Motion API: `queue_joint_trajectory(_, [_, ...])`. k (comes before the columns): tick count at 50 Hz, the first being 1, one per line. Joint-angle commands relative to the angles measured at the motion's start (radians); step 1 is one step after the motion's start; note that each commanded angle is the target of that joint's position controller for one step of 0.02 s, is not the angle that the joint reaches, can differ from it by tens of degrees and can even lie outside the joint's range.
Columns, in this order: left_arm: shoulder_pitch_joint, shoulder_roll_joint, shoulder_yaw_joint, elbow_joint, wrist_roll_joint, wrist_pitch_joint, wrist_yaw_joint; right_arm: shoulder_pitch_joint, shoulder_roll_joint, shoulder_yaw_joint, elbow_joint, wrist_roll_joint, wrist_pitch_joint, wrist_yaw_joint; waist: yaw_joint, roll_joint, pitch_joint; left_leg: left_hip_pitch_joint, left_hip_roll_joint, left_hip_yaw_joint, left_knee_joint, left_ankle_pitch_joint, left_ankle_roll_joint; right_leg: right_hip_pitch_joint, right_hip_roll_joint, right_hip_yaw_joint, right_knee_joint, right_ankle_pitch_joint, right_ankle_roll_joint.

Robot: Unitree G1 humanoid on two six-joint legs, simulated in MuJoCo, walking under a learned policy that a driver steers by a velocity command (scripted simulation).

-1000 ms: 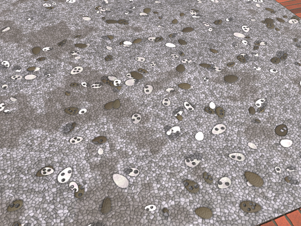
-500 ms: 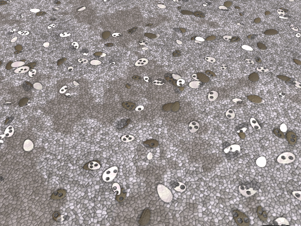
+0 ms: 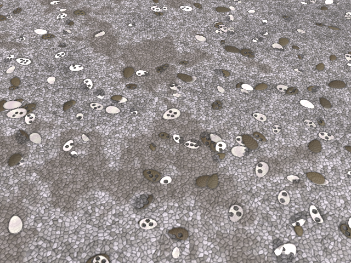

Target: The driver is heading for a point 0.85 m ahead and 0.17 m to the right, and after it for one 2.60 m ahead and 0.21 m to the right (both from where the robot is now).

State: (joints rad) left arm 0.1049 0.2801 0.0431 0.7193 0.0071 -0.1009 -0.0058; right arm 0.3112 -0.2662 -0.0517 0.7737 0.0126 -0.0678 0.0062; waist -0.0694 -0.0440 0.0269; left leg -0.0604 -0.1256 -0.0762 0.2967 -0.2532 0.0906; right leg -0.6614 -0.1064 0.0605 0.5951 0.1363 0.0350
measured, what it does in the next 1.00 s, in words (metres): walks ahead: right foot, then left foot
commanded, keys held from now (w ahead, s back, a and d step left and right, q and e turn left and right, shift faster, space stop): no key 0.52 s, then e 0.16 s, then w+e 0.20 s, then e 0.12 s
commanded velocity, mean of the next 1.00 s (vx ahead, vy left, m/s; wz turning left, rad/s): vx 0.15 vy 0.00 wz -0.12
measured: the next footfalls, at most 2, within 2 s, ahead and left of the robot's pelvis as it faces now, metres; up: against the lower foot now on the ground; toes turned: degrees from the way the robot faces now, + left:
right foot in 0.10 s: +0.26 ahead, -0.14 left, +0.00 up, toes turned +0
left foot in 0.42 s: +0.22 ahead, +0.11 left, +0.00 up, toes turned +0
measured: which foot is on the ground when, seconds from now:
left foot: down 0.00-0.12, up 0.14-0.40, down 0.42-0.86, up 0.88-1.00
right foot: up 0.00-0.08, down 0.10-1.00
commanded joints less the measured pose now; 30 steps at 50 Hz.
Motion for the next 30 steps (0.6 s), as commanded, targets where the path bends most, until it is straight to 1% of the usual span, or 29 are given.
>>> queue_joint_trajectory(1, [-0.121,0.073,0.014,-0.099,0.005,-0.031,-0.022,0.06,-0.154,-0.038,-0.017,-0.001,0.008,-0.014,-0.024,0.107,0.006,-0.015,0.266,-0.122,0.02,0.459,0.107,0.081,0.064,-0.041,-0.089,0.005,-0.032])
queue_joint_trajectory(3, [-0.071,0.096,0.024,-0.089,0.01,-0.035,-0.029,0.054,-0.159,-0.039,-0.013,-0.007,0.021,-0.02,0.011,0.133,-0.038,0.048,0.283,-0.151,0.11,0.571,0.081,0.143,0.089,-0.04,-0.116,-0.074,-0.064])
queue_joint_trajectory(4, [0.0,0.113,0.032,-0.069,0.014,-0.036,-0.027,0.027,-0.162,-0.039,-0.019,-0.006,0.025,-0.022,0.055,0.142,-0.075,0.057,0.265,-0.146,0.186,0.681,0.061,0.235,0.11,-0.057,-0.147,-0.073,-0.088])
queue_joint_trajectory(5, [0.093,0.145,0.042,-0.048,0.022,-0.042,-0.022,0.011,-0.15,-0.033,-0.028,-0.008,0.025,-0.022,0.109,0.117,-0.143,0.023,0.211,-0.112,0.321,0.702,0.023,0.404,0.082,-0.053,-0.185,0.128,-0.121])
queue_joint_trajectory(6, [0.197,0.217,0.052,-0.042,0.045,-0.044,-0.016,0.067,-0.095,-0.012,-0.052,-0.031,0.016,-0.019,0.112,-0.014,-0.31,-0.194,0.14,-0.098,0.581,0.409,-0.029,0.762,-0.114,0.12,-0.057,0.552,-0.221])
queue_joint_trajectory(7, [0.255,0.19,0.047,-0.015,0.032,-0.023,-0.017,0.229,-0.045,0.008,-0.006,-0.017,0.01,-0.012,0.1,-0.236,-0.467,-0.441,0.014,-0.048,0.913,-0.391,-0.105,1.025,-0.342,0.402,-0.057,0.716,-0.405])
queue_joint_trajectory(8, [0.294,0.13,0.036,-0.011,0.001,-0.004,-0.021,0.21,-0.148,-0.013,0.014,0.002,0.016,-0.008,0.143,-0.117,-0.508,-0.496,0.042,-0.132,0.996,-0.458,-0.112,1.014,-0.316,0.456,-0.092,0.479,-0.392])
queue_joint_trajectory(9, [0.21,0.117,0.03,-0.02,-0.009,0.011,-0.017,0.097,-0.171,-0.023,-0.015,0.016,0.03,-0.011,0.141,-0.055,-0.362,-0.558,0.085,-0.103,1.017,-0.393,-0.125,0.89,-0.273,0.369,-0.139,0.305,-0.344])
queue_joint_trajectory(10, [0.117,0.082,0.013,-0.029,-0.004,0.021,-0.012,0.022,-0.158,-0.02,-0.035,0.008,0.048,-0.019,0.117,0.0,-0.247,-0.559,0.127,-0.058,0.956,-0.334,-0.137,0.733,-0.221,0.293,-0.19,0.194,-0.308])
queue_joint_trajectory(11, [0.045,0.061,0.002,-0.034,0.002,0.028,-0.01,-0.005,-0.139,-0.02,-0.044,-0.002,0.066,-0.026,0.08,0.002,-0.166,-0.514,0.167,-0.046,0.867,-0.289,-0.144,0.582,-0.189,0.244,-0.236,0.102,-0.287])
queue_joint_trajectory(12, [0.001,0.06,0.001,-0.03,0.011,0.035,-0.011,0.013,-0.108,-0.016,-0.041,-0.005,0.084,-0.031,0.043,-0.041,-0.123,-0.419,0.186,-0.025,0.751,-0.262,-0.149,0.45,-0.141,0.189,-0.28,0.023,-0.26])
queue_joint_trajectory(13, [-0.033,0.065,0.004,-0.027,0.019,0.04,-0.014,0.045,-0.078,-0.009,-0.026,-0.007,0.096,-0.037,0.023,-0.078,-0.104,-0.324,0.172,0.013,0.659,-0.245,-0.158,0.35,-0.102,0.128,-0.306,0.012,-0.249])
queue_joint_trajectory(14, [-0.044,0.071,0.007,-0.022,0.024,0.041,-0.014,0.068,-0.058,-0.004,-0.015,-0.012,0.099,-0.041,0.017,-0.102,-0.11,-0.263,0.165,0.032,0.582,-0.233,-0.165,0.315,-0.085,0.091,-0.312,0.043,-0.254])
queue_joint_trajectory(15, [-0.037,0.076,0.009,-0.013,0.023,0.042,-0.013,0.071,-0.051,0.0,-0.009,-0.018,0.098,-0.044,0.022,-0.107,-0.133,-0.223,0.166,0.036,0.516,-0.185,-0.163,0.321,-0.085,0.078,-0.308,0.059,-0.26])
queue_joint_trajectory(16, [-0.026,0.082,0.011,-0.002,0.019,0.044,-0.01,0.071,-0.057,-0.001,-0.003,-0.019,0.097,-0.044,0.027,-0.1,-0.16,-0.188,0.167,0.039,0.458,-0.112,-0.158,0.335,-0.092,0.078,-0.307,0.03,-0.263])
queue_joint_trajectory(17, [-0.026,0.085,0.012,0.007,0.012,0.047,-0.008,0.067,-0.065,-0.004,0.002,-0.019,0.098,-0.044,0.028,-0.087,-0.173,-0.15,0.167,0.043,0.399,-0.035,-0.151,0.336,-0.095,0.076,-0.305,-0.05,-0.259])
queue_joint_trajectory(18, [-0.035,0.084,0.01,0.013,0.007,0.052,-0.006,0.062,-0.067,-0.005,0.008,-0.021,0.099,-0.042,0.023,-0.077,-0.169,-0.105,0.162,0.053,0.334,0.039,-0.14,0.314,-0.088,0.07,-0.304,-0.174,-0.244])
queue_joint_trajectory(19, [-0.04,0.078,0.006,0.02,0.003,0.057,-0.006,0.05,-0.066,-0.007,0.01,-0.027,0.101,-0.04,0.018,-0.069,-0.151,-0.061,0.153,0.064,0.273,0.092,-0.125,0.28,-0.069,0.066,-0.308,-0.344,-0.219])
queue_joint_trajectory(20, [-0.026,0.055,-0.004,0.032,0.004,0.06,-0.007,0.021,-0.071,-0.008,0.001,-0.039,0.102,-0.039,0.023,-0.058,-0.119,-0.039,0.16,0.053,0.23,0.102,-0.108,0.244,-0.042,0.065,-0.314,-0.516,-0.175])
queue_joint_trajectory(21, [-0.003,0.034,-0.013,0.049,0.011,0.061,-0.009,-0.009,-0.089,-0.009,-0.02,-0.05,0.101,-0.042,0.032,-0.032,-0.077,-0.04,0.203,-0.001,0.176,0.112,-0.085,0.212,-0.014,0.06,-0.306,-0.643,-0.122])
queue_joint_trajectory(22, [0.021,0.04,-0.012,0.052,0.02,0.063,-0.011,-0.039,-0.146,-0.018,-0.04,-0.044,0.099,-0.049,0.068,0.045,-0.029,-0.103,0.256,-0.055,0.134,0.051,-0.055,0.217,0.038,0.027,-0.264,-0.672,-0.079])
queue_joint_trajectory(23, [0.043,0.037,-0.009,0.056,0.015,0.068,-0.005,-0.068,-0.159,-0.026,-0.019,-0.033,0.096,-0.048,0.101,0.162,-0.004,-0.254,0.232,-0.052,0.105,-0.185,-0.035,0.318,0.085,-0.037,-0.228,-0.571,-0.053])
queue_joint_trajectory(24, [0.027,0.055,-0.006,0.064,0.014,0.07,0.002,-0.087,-0.11,-0.016,-0.023,-0.034,0.086,-0.045,0.086,0.159,0.019,-0.315,0.21,-0.044,0.077,-0.237,-0.046,0.378,0.085,-0.043,-0.188,-0.504,-0.045])
queue_joint_trajectory(25, [0.03,0.05,-0.005,0.07,0.01,0.073,0.008,-0.094,-0.08,-0.007,-0.017,-0.039,0.075,-0.044,0.092,0.162,0.014,-0.326,0.208,-0.039,0.072,-0.203,-0.063,0.407,0.082,-0.046,-0.172,-0.455,-0.051])
queue_joint_trajectory(26, [0.042,0.048,-0.005,0.083,0.01,0.077,0.013,-0.097,-0.074,-0.005,-0.016,-0.036,0.064,-0.041,0.092,0.151,0.012,-0.31,0.2,-0.029,0.084,-0.129,-0.076,0.411,0.077,-0.04,-0.166,-0.42,-0.058])
queue_joint_trajectory(27, [0.053,0.05,-0.004,0.093,0.01,0.078,0.014,-0.092,-0.077,-0.007,-0.011,-0.032,0.054,-0.041,0.088,0.135,0.0,-0.262,0.196,-0.015,0.109,-0.065,-0.085,0.391,0.078,-0.035,-0.16,-0.382,-0.064])
queue_joint_trajectory(28, [0.044,0.058,-0.002,0.093,0.006,0.077,0.014,-0.077,-0.094,-0.014,-0.008,-0.028,0.048,-0.044,0.076,0.116,-0.012,-0.22,0.194,-0.003,0.137,-0.003,-0.086,0.369,0.08,-0.03,-0.146,-0.339,-0.071])
queue_joint_trajectory(29, [0.023,0.076,0.005,0.084,-0.002,0.077,0.014,-0.066,-0.118,-0.023,-0.008,-0.022,0.046,-0.05,0.064,0.103,-0.022,-0.188,0.195,0.004,0.163,0.049,-0.08,0.343,0.084,-0.028,-0.123,-0.285,-0.078])
queue_joint_trajectory(30, [0.007,0.085,0.011,0.075,-0.01,0.077,0.014,-0.053,-0.135,-0.03,-0.009,-0.019,0.048,-0.057,0.056,0.099,-0.035,-0.163,0.202,0.008,0.18,0.095,-0.068,0.323,0.089,-0.026,-0.096,-0.232,-0.083])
